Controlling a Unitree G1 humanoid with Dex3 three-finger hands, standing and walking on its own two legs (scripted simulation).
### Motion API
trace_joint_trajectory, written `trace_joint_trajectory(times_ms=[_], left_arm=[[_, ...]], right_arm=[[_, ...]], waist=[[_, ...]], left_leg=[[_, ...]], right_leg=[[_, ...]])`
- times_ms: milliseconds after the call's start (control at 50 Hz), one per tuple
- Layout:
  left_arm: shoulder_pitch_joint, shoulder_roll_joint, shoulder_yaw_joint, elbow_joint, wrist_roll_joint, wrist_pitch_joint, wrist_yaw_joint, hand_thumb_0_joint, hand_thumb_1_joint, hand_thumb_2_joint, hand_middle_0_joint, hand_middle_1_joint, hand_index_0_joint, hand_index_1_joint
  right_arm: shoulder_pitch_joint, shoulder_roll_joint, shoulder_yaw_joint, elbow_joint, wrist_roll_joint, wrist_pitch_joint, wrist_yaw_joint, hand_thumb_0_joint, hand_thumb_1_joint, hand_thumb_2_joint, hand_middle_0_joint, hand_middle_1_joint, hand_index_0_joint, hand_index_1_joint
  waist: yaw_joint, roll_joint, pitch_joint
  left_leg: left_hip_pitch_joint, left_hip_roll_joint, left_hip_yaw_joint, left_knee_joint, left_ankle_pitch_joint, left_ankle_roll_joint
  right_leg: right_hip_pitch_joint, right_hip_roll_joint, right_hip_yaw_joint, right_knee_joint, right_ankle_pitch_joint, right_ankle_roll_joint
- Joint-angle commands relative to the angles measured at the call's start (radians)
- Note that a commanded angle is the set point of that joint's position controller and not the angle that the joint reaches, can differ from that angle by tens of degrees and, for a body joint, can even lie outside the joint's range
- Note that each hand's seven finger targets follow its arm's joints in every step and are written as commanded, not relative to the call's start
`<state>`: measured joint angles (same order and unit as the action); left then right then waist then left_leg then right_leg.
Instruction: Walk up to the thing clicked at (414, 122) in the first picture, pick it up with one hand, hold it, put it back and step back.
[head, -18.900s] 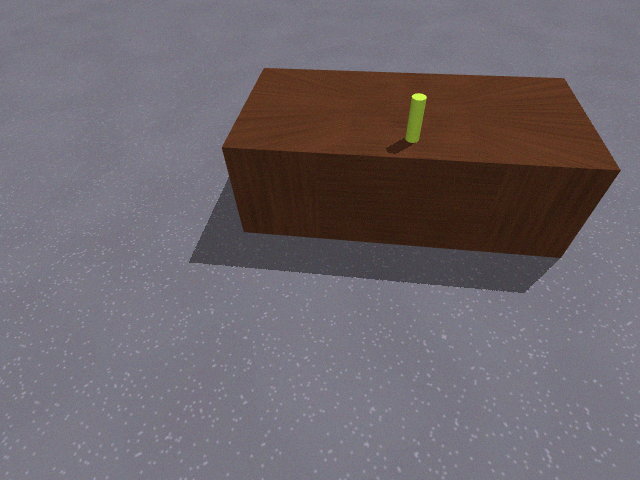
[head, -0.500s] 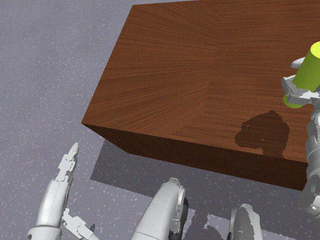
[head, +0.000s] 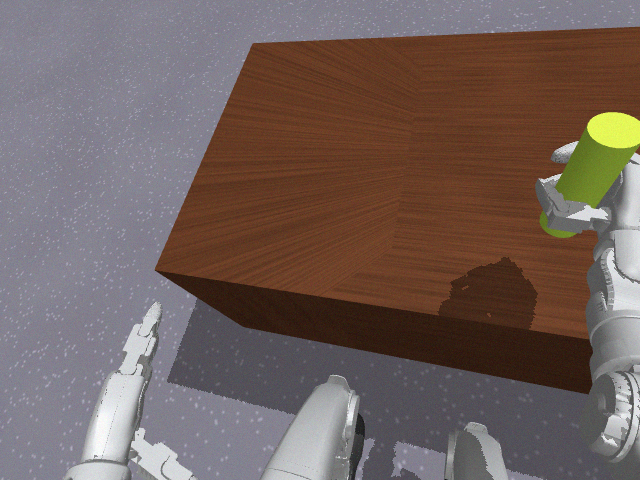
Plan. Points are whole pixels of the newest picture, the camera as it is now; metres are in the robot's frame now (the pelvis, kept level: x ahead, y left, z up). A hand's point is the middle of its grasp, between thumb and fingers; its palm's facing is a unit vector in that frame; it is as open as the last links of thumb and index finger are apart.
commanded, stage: lift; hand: right
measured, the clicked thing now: (583, 183) +0.50 -0.18 +0.01
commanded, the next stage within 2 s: hold in 1.32 s
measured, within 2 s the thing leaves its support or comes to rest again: neither
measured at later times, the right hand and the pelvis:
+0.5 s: hand (605, 209) +0.43 -0.17 +0.08, palm faces +0.09 +1.00 +0.01, open 6.6 cm; pelvis +0.02 +0.00 +0.05, yaw -1 degrees
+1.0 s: hand (629, 235) +0.38 -0.16 +0.12, palm faces +0.08 +1.00 +0.01, open 6.6 cm; pelvis +0.02 +0.00 +0.08, yaw -1 degrees
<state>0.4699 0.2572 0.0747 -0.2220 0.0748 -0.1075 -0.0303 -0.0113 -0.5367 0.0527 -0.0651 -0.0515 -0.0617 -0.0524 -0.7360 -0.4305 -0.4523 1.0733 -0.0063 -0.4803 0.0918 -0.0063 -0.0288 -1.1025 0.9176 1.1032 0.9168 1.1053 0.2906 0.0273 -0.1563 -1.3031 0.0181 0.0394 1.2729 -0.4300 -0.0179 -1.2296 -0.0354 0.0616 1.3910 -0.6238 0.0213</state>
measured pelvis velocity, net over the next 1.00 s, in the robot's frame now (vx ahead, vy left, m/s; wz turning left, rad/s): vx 0.02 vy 0.00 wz -0.02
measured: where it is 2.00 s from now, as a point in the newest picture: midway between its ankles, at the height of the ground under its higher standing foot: outside the picture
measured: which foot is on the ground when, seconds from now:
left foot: down 0.00-1.00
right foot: down 0.00-1.00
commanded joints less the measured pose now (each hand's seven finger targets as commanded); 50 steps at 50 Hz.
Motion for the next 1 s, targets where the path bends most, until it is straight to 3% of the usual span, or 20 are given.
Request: trace_joint_trajectory(times_ms=[0, 20, 40, 60, 100, 120, 140, 200, 260, 300, 340, 360, 560, 600, 680, 720, 760, 880, 960, 980], left_arm=[[0.089, 0.119, 0.086, -0.086, -0.009, -0.049, 0.014, 0.0, -0.549, 0.053, -0.045, -0.043, -0.042, -0.046], [0.103, 0.118, 0.103, -0.051, -0.019, -0.047, 0.016, 0.0, -0.552, 0.053, -0.046, -0.043, -0.042, -0.046], [0.083, 0.139, 0.114, -0.068, -0.024, -0.048, 0.021, 0.0, -0.558, 0.055, -0.047, -0.042, -0.041, -0.047], [-0.007, 0.174, 0.136, -0.17, -0.023, -0.058, 0.025, 0.0, -0.555, 0.053, -0.045, -0.041, -0.041, -0.045], [0.058, 0.167, 0.137, -0.104, -0.016, -0.045, 0.024, 0.0, -0.556, 0.054, -0.045, -0.041, -0.04, -0.046], [0.063, 0.122, 0.094, -0.074, -0.022, -0.045, 0.018, 0.0, -0.558, 0.057, -0.043, -0.04, -0.037, -0.046], [0.101, 0.119, 0.111, -0.019, -0.033, -0.039, 0.022, 0.0, -0.561, 0.058, -0.044, -0.039, -0.037, -0.046], [0.014, 0.157, 0.131, -0.089, -0.034, -0.038, 0.03, 0.0, -0.565, 0.058, -0.044, -0.036, -0.035, -0.044], [0.058, 0.1, 0.098, 0.011, -0.044, -0.027, 0.027, 0.0, -0.565, 0.06, -0.043, -0.036, -0.034, -0.045], [0.021, 0.151, 0.14, 0.001, -0.047, -0.027, 0.039, 0.0, -0.572, 0.061, -0.044, -0.035, -0.033, -0.046], [0.048, 0.116, 0.109, 0.031, -0.046, -0.021, 0.037, 0.0, -0.563, 0.057, -0.041, -0.034, -0.032, -0.043], [0.031, 0.141, 0.144, 0.01, -0.055, -0.022, 0.042, 0.0, -0.562, 0.055, -0.041, -0.035, -0.034, -0.042], [-0.014, 0.101, 0.103, 0.108, -0.068, -0.017, 0.053, 0.0, -0.554, 0.049, -0.039, -0.036, -0.034, -0.041], [-0.037, 0.144, 0.146, 0.102, -0.072, -0.018, 0.063, 0.0, -0.558, 0.051, -0.04, -0.036, -0.033, -0.043], [-0.028, 0.086, 0.087, 0.141, -0.074, -0.01, 0.062, 0.0, -0.566, 0.056, -0.04, -0.034, -0.03, -0.043], [-0.042, 0.132, 0.142, 0.149, -0.077, -0.008, 0.072, 0.0, -0.553, 0.046, -0.04, -0.037, -0.036, -0.041], [-0.028, 0.093, 0.104, 0.196, -0.075, -0.009, 0.067, 0.0, -0.554, 0.047, -0.041, -0.039, -0.036, -0.043], [-0.069, 0.133, 0.149, 0.169, -0.087, -0.012, 0.077, 0.0, -0.542, 0.038, -0.04, -0.039, -0.039, -0.039], [-0.039, 0.053, 0.073, 0.214, -0.086, -0.011, 0.067, 0.0, -0.544, 0.039, -0.04, -0.038, -0.038, -0.039], [-0.053, 0.083, 0.1, 0.193, -0.089, -0.012, 0.073, 0.0, -0.547, 0.041, -0.04, -0.037, -0.037, -0.039]], right_arm=[[-0.35, -0.095, 0.063, -0.244, 0.028, -0.072, 0.005, 0.0, -0.572, -1.33, 1.412, 1.455, 1.421, 1.456], [-0.285, -0.067, 0.054, -0.181, 0.04, -0.058, 0.006, 0.0, -0.593, -1.322, 1.409, 1.446, 1.416, 1.447], [-0.299, -0.137, 0.016, -0.247, 0.042, -0.06, -0.001, 0.0, -0.598, -1.328, 1.413, 1.451, 1.42, 1.451], [-0.378, -0.207, -0.012, -0.407, 0.04, -0.075, -0.011, 0.0, -0.578, -1.316, 1.405, 1.442, 1.413, 1.443], [-0.318, -0.089, 0.057, -0.376, 0.047, -0.061, -0.011, 0.0, -0.575, -1.338, 1.422, 1.466, 1.432, 1.466], [-0.219, -0.011, 0.088, -0.301, 0.055, -0.044, -0.004, 0.0, -0.579, -1.336, 1.423, 1.466, 1.433, 1.466], [-0.198, -0.027, 0.079, -0.306, 0.061, -0.037, -0.004, 0.0, -0.603, -1.329, 1.424, 1.458, 1.431, 1.458], [-0.22, -0.099, 0.053, -0.472, 0.061, -0.034, -0.018, 0.0, -0.562, -1.303, 1.402, 1.436, 1.41, 1.436], [-0.11, 0.041, 0.114, -0.44, 0.092, -0.011, -0.009, 0.0, -0.564, -1.316, 1.408, 1.448, 1.418, 1.448], [-0.095, -0.008, 0.097, -0.492, 0.088, -0.006, -0.016, 0.0, -0.586, -1.308, 1.406, 1.437, 1.413, 1.437], [-0.082, 0.02, 0.128, -0.551, 0.089, -0.004, -0.014, 0.0, -0.577, -1.302, 1.408, 1.436, 1.415, 1.436], [-0.043, 0.033, 0.128, -0.541, 0.096, 0.007, -0.012, 0.0, -0.582, -1.296, 1.402, 1.429, 1.409, 1.429], [0.05, 0.072, 0.175, -0.736, 0.126, 0.044, -0.007, 0.0, -0.55, -1.283, 1.387, 1.418, 1.396, 1.418], [0.063, 0.092, 0.189, -0.762, 0.134, 0.051, -0.011, 0.0, -0.559, -1.284, 1.39, 1.419, 1.398, 1.419], [0.141, 0.109, 0.203, -0.75, 0.135, 0.066, -0.011, 0.0, -0.543, -1.29, 1.396, 1.428, 1.406, 1.428], [0.152, 0.085, 0.187, -0.761, 0.137, 0.073, -0.015, 0.0, -0.551, -1.285, 1.39, 1.421, 1.4, 1.421], [0.158, 0.119, 0.216, -0.787, 0.143, 0.074, -0.012, 0.0, -0.545, -1.302, 1.396, 1.436, 1.407, 1.436], [0.2, 0.123, 0.22, -0.793, 0.149, 0.08, -0.018, 0.0, -0.552, -1.285, 1.386, 1.419, 1.395, 1.419], [0.24, 0.128, 0.236, -0.831, 0.148, 0.086, -0.01, 0.0, -0.535, -1.285, 1.385, 1.421, 1.396, 1.421], [0.228, 0.115, 0.228, -0.844, 0.154, 0.086, -0.011, 0.0, -0.519, -1.267, 1.368, 1.402, 1.379, 1.402]], waist=[[-0.041, -0.278, -0.505], [-0.038, -0.229, -0.437], [-0.051, -0.218, -0.468], [-0.07, -0.235, -0.609], [-0.064, -0.205, -0.556], [-0.081, -0.185, -0.489], [-0.077, -0.178, -0.434], [-0.116, -0.168, -0.562], [-0.108, -0.099, -0.383], [-0.119, -0.079, -0.41], [-0.137, -0.115, -0.413], [-0.135, -0.071, -0.396], [-0.192, -0.069, -0.331], [-0.176, -0.055, -0.35], [-0.205, -0.046, -0.308], [-0.2, -0.033, -0.298], [-0.208, -0.039, -0.266], [-0.204, -0.01, -0.21], [-0.236, -0.044, -0.221], [-0.219, -0.027, -0.235]], left_leg=[[0.436, -0.04, -0.006, -0.129, 0.253, 0.044], [0.415, -0.042, 0.0, -0.14, 0.238, 0.043], [0.447, -0.039, -0.005, -0.154, 0.247, 0.04], [0.527, -0.031, -0.018, -0.157, 0.268, 0.037], [0.545, -0.037, -0.006, -0.173, 0.258, 0.038], [0.525, -0.037, -0.002, -0.181, 0.259, 0.039], [0.512, -0.037, -0.004, -0.192, 0.256, 0.038], [0.615, -0.032, -0.009, -0.211, 0.308, 0.033], [0.6, -0.026, -0.023, -0.258, 0.247, 0.028], [0.62, -0.025, -0.019, -0.266, 0.249, 0.026], [0.631, -0.024, -0.02, -0.271, 0.271, 0.029], [0.638, -0.026, -0.012, -0.283, 0.271, 0.026], [0.692, -0.012, -0.026, -0.361, 0.217, 0.023], [0.7, -0.016, -0.015, -0.366, 0.239, 0.023], [0.73, -0.013, -0.012, -0.381, 0.257, 0.023], [0.744, -0.009, -0.019, -0.404, 0.239, 0.018], [0.757, -0.003, -0.028, -0.416, 0.251, 0.016], [0.748, -0.007, -0.018, -0.449, 0.187, 0.018], [0.793, 0.0, -0.025, -0.46, 0.222, 0.017], [0.798, 0.0, -0.029, -0.467, 0.226, 0.015]], right_leg=[[0.313, 0.025, -0.031, -0.231, 0.382, -0.015], [0.297, 0.026, -0.025, -0.243, 0.369, -0.016], [0.294, 0.027, -0.024, -0.252, 0.362, -0.02], [0.346, 0.025, -0.027, -0.256, 0.372, -0.02], [0.357, 0.029, -0.032, -0.283, 0.36, -0.019], [0.353, 0.03, -0.033, -0.292, 0.374, -0.018], [0.338, 0.032, -0.035, -0.298, 0.368, -0.019], [0.423, 0.032, -0.04, -0.32, 0.421, -0.019], [0.348, 0.038, -0.051, -0.347, 0.325, -0.027], [0.383, 0.036, -0.046, -0.369, 0.332, -0.028], [0.429, 0.04, -0.052, -0.383, 0.361, -0.024], [0.44, 0.04, -0.05, -0.392, 0.364, -0.026], [0.508, 0.04, -0.057, -0.475, 0.306, -0.027], [0.544, 0.037, -0.05, -0.489, 0.33, -0.026], [0.558, 0.041, -0.053, -0.511, 0.366, -0.023], [0.569, 0.043, -0.06, -0.519, 0.33, -0.03], [0.557, 0.047, -0.069, -0.52, 0.331, -0.031], [0.578, 0.039, -0.058, -0.574, 0.272, -0.032], [0.604, 0.047, -0.072, -0.577, 0.311, -0.028], [0.614, 0.047, -0.072, -0.575, 0.309, -0.032]])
